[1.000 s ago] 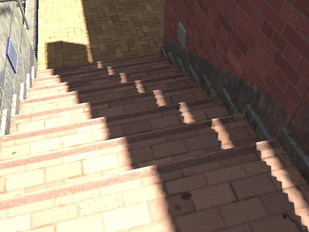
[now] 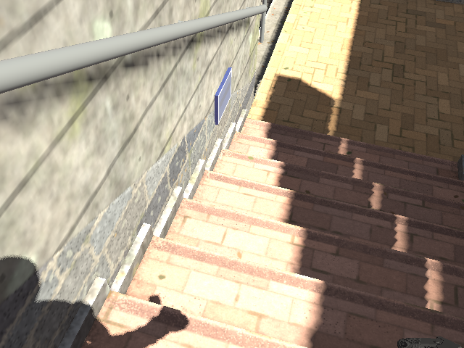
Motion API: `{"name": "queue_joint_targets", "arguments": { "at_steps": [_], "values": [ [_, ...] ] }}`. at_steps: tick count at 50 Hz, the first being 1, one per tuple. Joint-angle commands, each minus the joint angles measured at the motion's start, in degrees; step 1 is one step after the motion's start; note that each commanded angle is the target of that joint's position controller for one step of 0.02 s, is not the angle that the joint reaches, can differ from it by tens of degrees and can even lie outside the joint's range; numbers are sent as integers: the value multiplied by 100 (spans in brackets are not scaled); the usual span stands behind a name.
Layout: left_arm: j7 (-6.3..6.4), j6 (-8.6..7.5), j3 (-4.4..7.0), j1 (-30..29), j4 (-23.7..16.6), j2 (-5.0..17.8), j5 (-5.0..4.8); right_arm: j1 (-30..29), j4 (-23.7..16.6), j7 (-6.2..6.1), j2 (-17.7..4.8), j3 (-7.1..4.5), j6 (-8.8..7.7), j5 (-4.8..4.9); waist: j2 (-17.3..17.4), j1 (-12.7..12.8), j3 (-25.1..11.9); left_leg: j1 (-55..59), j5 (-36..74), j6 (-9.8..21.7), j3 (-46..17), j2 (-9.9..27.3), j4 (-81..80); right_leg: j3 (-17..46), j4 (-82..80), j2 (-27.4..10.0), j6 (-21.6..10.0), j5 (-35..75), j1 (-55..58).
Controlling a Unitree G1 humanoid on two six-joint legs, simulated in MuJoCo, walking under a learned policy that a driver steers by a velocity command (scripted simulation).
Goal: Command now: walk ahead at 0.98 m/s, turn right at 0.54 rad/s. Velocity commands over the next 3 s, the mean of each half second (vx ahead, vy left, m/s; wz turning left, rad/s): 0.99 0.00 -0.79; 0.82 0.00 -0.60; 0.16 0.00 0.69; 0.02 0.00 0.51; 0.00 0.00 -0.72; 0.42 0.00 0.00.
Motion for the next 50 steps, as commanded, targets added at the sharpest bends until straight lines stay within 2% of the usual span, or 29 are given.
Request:
{"name": "queue_joint_targets", "arguments": {
  "at_steps": [1,5,9,12,14,15,19,20,21,22,23,25,26,28,30,31,32,33,34,35,36,37,40,42,44,45,46,48,50],
  "values": [
    [33,-221,5,-703,-705,564,-23,-560,-700,2,-440,63,29,150,-230,-463,653,748,745,-352,118,205,-2138,2068,-1923,-1316,-994,141,-1551],
    [-103,-211,51,-504,-815,864,-156,290,-248,133,-587,-36,82,185,-387,-583,-43,2565,2342,-264,317,-119,-1617,1490,-1127,-1150,-624,2583,-1563],
    [115,25,121,823,-524,741,-50,-1477,-693,108,-869,-185,-313,104,-339,622,257,-1491,1935,-146,-551,159,-2981,2812,847,-1479,-918,2550,2712],
    [124,134,99,2010,61,459,-64,-2202,-870,73,-606,-142,-668,130,223,1294,246,-681,2052,-305,-502,100,-3341,2435,1933,-1179,-650,2506,2206],
    [91,115,257,-17,-527,1039,-335,758,-347,140,-869,-287,-858,119,691,-728,-941,4620,4036,159,-1227,555,-3689,1225,4808,-398,59,2686,-1807],
    [78,-30,247,-829,-756,1012,-347,1852,-50,119,-968,-357,-745,135,923,-1402,-1369,6185,3219,197,-1728,1362,-3658,1050,5509,-483,-8,-866,-3184],
    [209,10,153,-1857,-1079,418,111,2242,603,-132,-891,-276,-301,-35,513,-1324,760,4174,6272,-206,-339,1309,-3850,-25,5714,-889,-227,-1571,-3803],
    [223,53,107,-2286,-1257,196,15,2507,706,-115,-718,-210,-364,-47,751,-1520,763,4336,6097,-442,216,860,-4011,-174,5559,-757,-256,-2439,-4119],
    [131,133,-63,-2069,-1619,-255,97,2187,768,-74,-928,-238,-553,116,1707,-1101,1116,4145,4957,-56,-279,1390,-3738,-484,5088,-974,-118,-2479,-4983],
    [132,-70,-31,-2513,-1736,-42,255,1951,807,-134,-404,-145,-755,250,808,-976,1330,3082,1490,-252,-273,1340,-3818,54,3094,-1528,56,-522,-4566],
    [-37,-232,9,-1950,-1585,101,123,1170,641,-276,283,29,-894,316,-157,-283,1311,1214,-442,-343,549,614,-3643,-228,1004,-1315,404,2170,-2373],
    [-387,37,48,743,-662,-88,185,-768,275,-437,-416,-113,-896,593,125,1402,-114,-1222,-191,15,817,795,-2310,-331,2135,-1025,-24,4668,2308],
    [-401,124,127,2356,-41,279,188,-1338,116,-482,-429,-113,-962,640,-862,2145,-717,-1400,-510,-187,1113,430,-740,-665,2387,-660,-225,5618,3418],
    [-257,172,4,3213,165,414,359,-1821,102,-473,-570,-95,-839,594,-1305,2739,-447,-2082,-1332,-363,1369,166,2653,-607,791,-904,-756,5923,3932],
    [-95,226,-79,1230,-228,767,358,-208,415,-298,-543,-58,-341,217,-1073,1328,361,-1714,-3202,205,1379,-304,4670,-347,-294,-972,-830,4184,2837],
    [-46,181,-193,900,-457,812,292,740,61,-188,-124,53,-183,123,-1073,379,-28,-2727,-3564,175,1045,-177,5561,679,1623,-1374,-901,5740,3143],
    [17,103,-40,1363,-419,1175,-28,873,-475,-102,28,258,-268,-129,-2176,414,-458,-4101,-4110,166,66,81,5168,3512,1475,-2318,-1966,4848,3437],
    [50,-20,253,390,-799,1959,-135,817,-514,-160,-531,187,-263,-353,-2162,175,-275,-4674,-3988,119,-1250,506,3874,6379,-315,-3858,-2445,-679,2380],
    [-1,-2,5,-372,-1075,904,200,448,173,-194,-1390,-65,-242,-246,1130,47,277,-3237,-2042,-173,-785,485,2931,4048,-377,-2410,-1546,-2010,765],
    [-11,-85,-181,-462,-1113,743,171,242,-59,-140,-1141,32,-282,-172,1216,-355,881,-1273,-1364,-354,-213,435,985,3083,75,-1731,-1416,762,-1906],
    [292,-94,71,-1566,-1291,1620,276,925,-384,-145,-579,160,-165,67,-789,-1314,610,244,734,-396,-484,619,482,4743,-621,-2681,-1730,352,-3363],
    [339,-173,118,-1650,-1137,1503,259,1215,80,-113,-756,68,30,78,-336,-1302,233,2301,1246,-609,-398,499,1365,4374,-406,-2280,-1610,-282,-4773],
    [218,-167,-102,-1500,-919,694,-163,972,200,-140,-1096,-13,-40,322,726,-980,913,1073,3420,-236,-530,799,-1619,2056,2254,-1373,-809,-547,-3240],
    [307,45,-152,-763,-431,566,-154,1201,468,-72,-547,154,-133,589,-261,-600,528,1708,4495,-20,319,692,-3768,1022,3295,-873,-617,-112,-1789],
    [256,271,-6,-898,-342,839,-147,3111,1122,14,-708,-49,30,508,-154,-1396,-339,3353,3483,208,697,436,-3873,701,5354,-893,-392,1673,-1423],
    [164,241,58,-470,-258,458,-365,4042,1538,97,-942,-122,98,371,1585,-1536,-450,3803,5654,185,530,684,-2982,-150,8566,341,54,-717,-2031],
    [166,202,-18,615,-439,-212,-230,3489,1499,286,-831,-64,87,409,3184,-289,-346,4510,7134,393,-1476,1266,-2608,-46,9899,601,273,-3169,-4102],
    [254,308,-179,-125,-569,-405,242,2880,1314,234,-428,27,169,677,1486,-51,-230,4134,4256,362,-2624,1474,-3302,-375,9567,-361,333,-2442,-5381],
    [142,522,-317,-1612,-896,-474,268,2479,1344,-79,-288,53,261,626,1273,-306,193,2564,2498,540,-3217,1384,-3932,-404,8625,-939,434,-1960,-5212]
  ]
}}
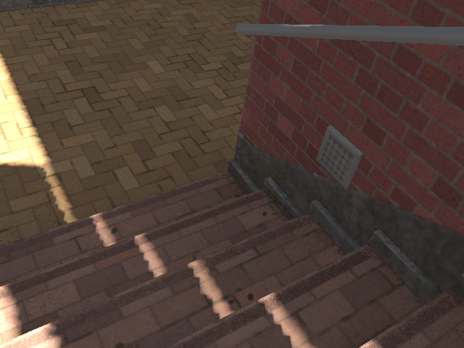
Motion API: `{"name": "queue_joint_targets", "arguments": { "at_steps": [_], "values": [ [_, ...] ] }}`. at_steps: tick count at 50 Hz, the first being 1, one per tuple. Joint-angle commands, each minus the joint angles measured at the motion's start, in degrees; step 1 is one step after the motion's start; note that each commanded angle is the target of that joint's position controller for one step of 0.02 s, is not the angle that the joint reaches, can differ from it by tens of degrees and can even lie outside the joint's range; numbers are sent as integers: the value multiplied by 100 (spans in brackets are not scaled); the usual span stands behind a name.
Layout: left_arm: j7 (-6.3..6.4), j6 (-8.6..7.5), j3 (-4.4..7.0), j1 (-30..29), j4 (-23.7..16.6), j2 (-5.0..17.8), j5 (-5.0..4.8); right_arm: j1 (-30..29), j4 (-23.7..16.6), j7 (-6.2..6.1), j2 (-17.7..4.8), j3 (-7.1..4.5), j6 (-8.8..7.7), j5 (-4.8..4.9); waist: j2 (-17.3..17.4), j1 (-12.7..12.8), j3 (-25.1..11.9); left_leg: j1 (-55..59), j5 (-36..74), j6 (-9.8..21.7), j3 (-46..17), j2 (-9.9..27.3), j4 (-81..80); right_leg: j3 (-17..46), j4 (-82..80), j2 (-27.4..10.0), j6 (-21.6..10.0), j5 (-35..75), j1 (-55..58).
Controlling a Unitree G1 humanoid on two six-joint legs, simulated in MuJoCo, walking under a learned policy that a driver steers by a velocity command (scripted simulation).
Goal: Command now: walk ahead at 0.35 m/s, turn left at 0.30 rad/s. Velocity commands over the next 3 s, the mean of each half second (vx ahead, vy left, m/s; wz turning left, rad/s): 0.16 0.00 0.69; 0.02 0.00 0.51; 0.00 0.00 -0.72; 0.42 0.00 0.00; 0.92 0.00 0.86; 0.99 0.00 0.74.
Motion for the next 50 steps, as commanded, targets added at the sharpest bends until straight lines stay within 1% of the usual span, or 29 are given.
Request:
{"name": "queue_joint_targets", "arguments": {
  "at_steps": [1,2,4,6,10,11,13,15,18,20,22,23,25,28,29,30,32,34,35,36,37,38,39,40,41,43,45,48,50],
  "values": [
    [-64,258,-228,-396,-517,-444,116,426,-118,-184,-551,-36,50,-120,1565,348,521,1099,3178,681,-3166,1349,-1827,-163,-510,-576,70,898,-2436],
    [-25,364,-281,-361,-430,-564,11,504,-90,-172,-570,-30,75,-186,1579,429,395,854,3734,665,-2900,1182,-1692,-252,-844,-533,36,1208,-2183],
    [108,341,-238,-766,-590,-210,71,52,-368,-228,-706,-77,-1,-196,1261,522,330,382,4563,545,-2297,750,-1553,-182,-2160,-483,37,2446,-1801],
    [134,282,-387,-1365,-933,-287,102,472,-328,-321,-674,-141,-55,-132,898,231,123,566,5196,570,-2229,500,-1807,-534,-3575,-225,150,3239,-1431],
    [7,244,-421,-1823,-1298,-326,-67,1276,-291,-393,-310,-140,184,-56,1387,-20,-377,1821,6222,245,-1956,279,-1542,-450,-5292,17,-8,4241,-953],
    [-31,228,-390,-1684,-1196,-200,-17,1288,-418,-457,-457,-195,253,-131,1408,-60,-543,2204,6426,144,-2146,365,-1388,-382,-4894,1,-22,4767,-1000],
    [-54,232,-410,-2014,-1318,-137,19,1397,-689,-522,-602,-328,347,-99,806,-178,-304,2688,6466,80,-2317,363,-1141,-305,-5214,-35,18,4505,-1455],
    [-115,152,-467,-2276,-1458,-347,71,1705,-690,-543,-364,-297,387,-170,1050,-210,-101,3233,6995,131,-2833,435,-993,-37,-5263,-64,-10,4112,-1894],
    [-84,-11,-471,-2114,-1381,-83,12,1579,-902,-543,-407,-434,400,-132,1159,-211,-75,3617,7355,246,-3074,411,-781,294,-5436,-56,-27,3588,-2027],
    [-108,-23,-369,-2469,-1396,124,17,1904,-809,-606,-827,-601,349,-52,508,-456,-41,4385,5003,437,-3504,230,-958,632,-6110,-109,127,4087,-2810],
    [-129,-89,-387,-2904,-1459,-51,-27,1693,-833,-694,-924,-674,413,-90,493,-586,112,3982,4310,532,-3641,79,-731,695,-6384,-127,316,4056,-2693],
    [-137,-164,-360,-2896,-1423,54,-81,1663,-894,-669,-887,-685,429,-102,470,-678,232,3552,4117,411,-3535,-66,-581,638,-6654,-122,319,4214,-2352],
    [-225,-216,-401,-2983,-1474,-67,48,1215,-1009,-693,-712,-600,399,10,417,-660,347,2156,2929,193,-3393,-709,-388,584,-7567,53,327,5341,-976],
    [-220,-286,-444,-2962,-1709,-363,-62,705,-997,-524,-724,-559,403,-76,604,-793,238,774,2543,37,-3370,-1120,-22,393,-8095,339,389,5735,1108],
    [-167,-311,-474,-2825,-1754,-409,-76,646,-959,-468,-708,-511,357,-208,841,-829,299,804,2760,53,-3595,-1244,105,390,-8437,379,318,5647,1250],
    [-108,-381,-418,-2647,-1817,-237,-133,811,-814,-468,-438,-451,373,-479,846,-807,550,607,2765,-28,-3690,-1386,240,606,-9034,277,535,5673,1547],
    [-16,-475,-330,-1918,-1485,-23,-313,631,-904,-543,-604,-421,409,-483,693,-579,667,702,1823,-41,-3505,-1515,984,887,-10299,-262,614,6683,2122],
    [126,-424,-149,-154,-897,143,-330,243,-1130,-430,-883,-456,488,-299,-70,102,15,-937,-1161,-328,-2391,-1890,3301,1010,-10895,-1067,548,8445,4945],
    [145,-356,-101,581,-996,349,-262,249,-1349,-391,-839,-455,495,-82,-426,345,-861,-2138,-3297,-387,-1497,-1698,4986,1121,-9201,-1930,283,10756,6887],
    [63,-304,-80,716,-1204,484,-289,638,-1823,-454,-907,-429,497,283,-751,323,-2230,-2985,-4672,-409,-683,-1527,7060,1711,-6991,-3521,-1051,13621,8367],
    [-11,-301,-31,635,-1198,286,-379,610,-1799,-500,-882,-366,468,56,260,398,-2579,-3407,-4119,-125,-482,-1002,8139,1643,-7225,-3613,-1582,12845,7876],
    [-4,-353,-43,696,-1249,254,-361,16,-1962,-495,-756,-301,436,-183,739,487,-2366,-3654,-3516,-53,-356,-949,8581,1620,-7676,-3405,-1938,11646,7058],
    [46,-442,-30,315,-1284,381,-194,-132,-2119,-473,-741,-282,446,-340,694,217,-2264,-3644,-2803,-144,-426,-627,8573,2175,-8135,-3530,-2364,9820,6115],
    [94,-450,-140,185,-1271,153,-104,-507,-2095,-475,-732,-263,541,-492,1158,23,-1471,-3431,-2013,-291,-540,-632,7862,1985,-8819,-3203,-2250,8612,4659],
    [26,-450,-236,576,-1115,92,-8,-975,-2051,-524,-749,-278,691,-589,1180,244,-718,-2864,-1422,-269,-402,-861,7806,1569,-9087,-2626,-1929,8762,3228],
    [-47,-441,-418,641,-1016,51,41,-1034,-2024,-548,-245,-170,865,-444,947,-68,-416,-2269,-1015,-279,-445,-946,7006,1328,-9119,-2098,-1607,7976,1871],
    [-76,-407,-493,954,-807,44,-111,-1134,-1878,-499,-58,-150,934,-480,441,-119,-357,-2282,-152,-447,-478,-1063,6259,1166,-8830,-1389,-1259,7190,1662],
    [-70,-327,-384,932,-924,253,-140,-1629,-2105,-580,-109,-132,1005,-613,-377,-109,-395,-2923,-49,-604,35,-820,6334,1717,-8683,-1260,-1370,7109,2109],
    [63,-190,-331,1051,-1064,306,-122,-2419,-2496,-557,38,-14,1093,-556,-228,125,-256,-3378,230,-746,-30,-668,5459,2215,-8634,-1196,-1380,5700,2323]
  ]
}}
Over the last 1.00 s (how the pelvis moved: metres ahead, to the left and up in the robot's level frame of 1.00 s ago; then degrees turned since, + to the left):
0.99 -0.06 -0.48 -42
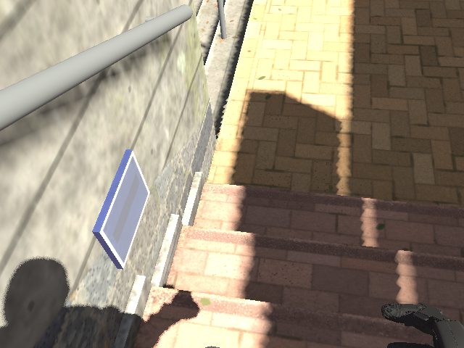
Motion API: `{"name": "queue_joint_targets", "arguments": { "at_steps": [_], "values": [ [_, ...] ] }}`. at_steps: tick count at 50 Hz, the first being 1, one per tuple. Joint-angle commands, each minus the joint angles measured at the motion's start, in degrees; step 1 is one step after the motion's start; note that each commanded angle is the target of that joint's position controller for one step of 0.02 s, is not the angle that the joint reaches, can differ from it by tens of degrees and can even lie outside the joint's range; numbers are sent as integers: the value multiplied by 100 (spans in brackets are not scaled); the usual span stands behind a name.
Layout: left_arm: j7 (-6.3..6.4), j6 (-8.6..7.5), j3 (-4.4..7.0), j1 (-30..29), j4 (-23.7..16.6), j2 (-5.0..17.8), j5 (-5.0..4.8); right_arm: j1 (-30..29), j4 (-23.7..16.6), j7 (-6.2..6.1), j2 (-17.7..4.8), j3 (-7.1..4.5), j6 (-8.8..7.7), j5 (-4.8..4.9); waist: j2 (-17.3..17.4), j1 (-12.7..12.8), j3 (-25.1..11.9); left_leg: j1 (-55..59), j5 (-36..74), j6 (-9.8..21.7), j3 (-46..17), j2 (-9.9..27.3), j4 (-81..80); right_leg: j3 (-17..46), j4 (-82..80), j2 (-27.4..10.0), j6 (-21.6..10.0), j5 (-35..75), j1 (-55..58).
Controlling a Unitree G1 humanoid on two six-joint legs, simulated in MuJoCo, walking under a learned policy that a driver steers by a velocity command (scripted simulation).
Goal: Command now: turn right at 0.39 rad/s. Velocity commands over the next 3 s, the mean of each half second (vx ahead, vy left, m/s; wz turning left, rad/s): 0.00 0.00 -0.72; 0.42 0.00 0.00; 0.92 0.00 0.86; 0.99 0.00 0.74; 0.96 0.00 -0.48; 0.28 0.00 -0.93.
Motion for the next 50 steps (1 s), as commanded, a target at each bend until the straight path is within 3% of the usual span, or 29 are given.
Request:
{"name": "queue_joint_targets", "arguments": {
  "at_steps": [1,5,7,8,10,11,12,13,14,16,18,20,24,28,30,32,34,36,38,40,41,42,43,44,45,46,47,48,50],
  "values": [
    [123,-41,249,-445,-770,850,37,-7,-522,-15,-30,74,40,31,-943,-397,-746,-346,293,-198,301,-39,-806,2190,-326,-1003,-1276,2229,1028],
    [156,117,544,-371,-953,1197,136,-432,-781,50,-167,138,-139,21,-1381,25,-919,936,139,-21,71,-26,-4013,2671,-967,-828,-962,-599,1362],
    [23,359,694,-480,-1010,1381,95,-360,-769,165,-180,158,-137,218,-1734,88,-726,2224,-798,163,311,-267,-5865,2544,-1276,-487,-737,-2263,936],
    [-10,557,722,-473,-989,1402,126,23,-726,233,-57,170,-268,352,-1831,-15,-614,3254,-1179,279,394,-271,-6300,2671,-1552,-557,-726,-2412,384],
    [-62,552,685,-609,-1096,1118,-26,886,-375,83,-420,11,-475,374,-1344,-389,-366,5370,188,305,336,14,-7833,2668,-1177,-194,-288,-3027,-1094],
    [-69,473,668,-484,-1065,942,-62,1593,-174,49,-717,-121,-612,396,-670,-670,-524,6557,-32,402,-116,589,-7983,2275,-123,175,-48,-3463,-2057],
    [-95,406,585,-763,-1419,379,-158,2302,-180,74,-1284,-191,-733,388,586,-962,-808,7547,-1674,687,-1940,2412,-8336,840,2026,856,251,-3691,-3428],
    [-73,333,661,-1732,-1860,594,-25,2651,-87,75,-1442,-208,-724,293,961,-1423,-450,6967,-1962,935,-3659,3423,-9011,560,3395,1014,521,-3514,-4715],
    [-60,366,757,-2333,-1980,993,195,2507,115,78,-1084,-99,-734,183,307,-1117,440,6104,-1551,965,-3057,2921,-8907,505,4374,664,583,-2529,-5083],
    [-120,472,579,-1858,-1763,580,318,1766,25,152,-637,44,-823,61,710,-423,365,4861,-679,1138,-1548,2063,-8406,57,6586,662,527,-1804,-4859],
    [-199,592,569,-1552,-1561,631,255,1299,-12,297,-303,154,-890,133,1235,-40,-167,3595,395,1347,-692,1655,-8203,-204,8487,784,650,-1451,-4159],
    [-160,752,526,-1715,-1646,621,144,1093,-75,269,-410,86,-907,226,1092,214,-204,2831,408,1319,-284,1694,-8220,-448,9436,636,832,-1022,-3965],
    [-125,989,389,-2472,-1997,445,130,1837,-10,55,-879,-82,-939,193,135,-82,-226,3286,579,1507,-225,2016,-8070,-495,9916,327,1009,-347,-4275],
    [-140,953,494,-3023,-2279,675,113,2316,118,86,-1519,-340,-1046,61,378,-333,-509,4702,2159,1635,-266,2537,-8023,-296,9846,-5,875,-906,-4409],
    [-101,881,455,-3510,-2459,607,160,2775,171,45,-1512,-367,-1084,63,277,-776,-624,5455,2390,1899,-564,2665,-7994,-2,9283,-13,841,-1383,-4629],
    [-113,801,333,-3706,-2445,379,70,3135,299,56,-1587,-403,-1127,10,521,-1067,-784,6055,1469,2111,-1093,2927,-8197,372,9225,-70,555,-2257,-4862],
    [-131,667,227,-3838,-2366,364,145,3425,427,55,-1580,-468,-1116,8,337,-1227,-570,6399,-27,2105,-1334,3038,-8338,571,8616,-194,318,-2472,-5417],
    [-210,618,123,-3553,-2248,316,78,3062,450,158,-1666,-479,-1017,95,363,-816,-378,4901,571,2052,-646,2798,-8738,-590,7722,-514,191,-3134,-3894],
    [-277,643,112,-3579,-2239,391,90,2653,492,139,-1526,-486,-1085,119,641,-660,-211,4276,-742,1668,-675,2649,-8563,-141,6730,-1006,165,-2426,-3350],
    [-376,550,76,-2565,-1930,283,-30,1604,316,308,-1401,-463,-1015,382,742,-88,-273,1903,-397,1357,69,2191,-8573,-368,5125,-941,106,-2195,-187],
    [-377,501,145,-1490,-1618,343,-29,1114,285,407,-1391,-475,-1006,556,553,436,-333,872,549,1247,302,1977,-7969,-652,4453,-504,52,-2367,1489],
    [-282,347,448,206,-1116,1232,19,95,-186,539,-1084,-431,-985,403,-2110,1585,55,-442,323,764,722,877,-4256,1168,1958,-1185,-10,-3642,1999],
    [-134,204,595,1057,-750,1722,-238,-873,-735,427,-679,-355,-1084,122,-3733,2074,679,-1388,-1054,981,-1000,-230,-2291,2552,38,-1558,813,-3044,1260],
    [105,67,669,279,-1096,2057,-254,-1087,-1103,333,-176,-201,-1161,87,-3181,1549,856,-2234,-786,887,-1071,-465,-1579,3816,-1717,-2315,1100,-4738,824],
    [254,-13,649,-988,-1320,1975,66,46,-656,301,-186,-217,-1211,96,-2445,436,552,-1995,-155,850,-942,-200,-1332,4122,-1358,-2602,642,-5338,526],
    [233,-50,482,-2402,-1459,1344,299,680,-401,239,-405,-294,-1197,139,-1990,-413,449,-981,679,802,-627,148,-1941,3243,-558,-2441,385,-4862,-485],
    [127,-133,260,-3150,-1541,643,360,1123,-103,207,-807,-430,-1028,113,-1627,-926,429,68,1284,682,-313,314,-2480,2111,273,-2263,189,-4315,-1485],
    [43,-207,159,-3427,-1551,313,342,1518,120,289,-1175,-596,-838,160,-1105,-1216,211,1053,1847,607,52,357,-3060,1167,626,-2019,197,-3760,-1867],
    [33,-295,328,-2734,-1052,548,96,1871,193,598,-1127,-637,-549,131,-638,-1362,-135,2163,3317,590,657,284,-3603,125,1094,-1648,297,-3160,-1645]
  ]
}}
Over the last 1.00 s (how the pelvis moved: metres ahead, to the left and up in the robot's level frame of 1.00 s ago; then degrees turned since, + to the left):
0.30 0.12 -0.13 36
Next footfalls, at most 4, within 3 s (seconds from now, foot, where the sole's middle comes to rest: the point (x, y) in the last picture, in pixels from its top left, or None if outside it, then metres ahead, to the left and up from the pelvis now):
0.22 left None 0.09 0.11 -0.77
0.82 right None -0.07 -0.20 -0.62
1.20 left None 0.13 -0.17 -0.77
1.60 right None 0.46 -0.46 -0.93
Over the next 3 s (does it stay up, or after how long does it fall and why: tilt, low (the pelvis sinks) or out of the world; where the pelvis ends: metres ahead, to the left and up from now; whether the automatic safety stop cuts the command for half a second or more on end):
stays up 1.26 -0.17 -0.54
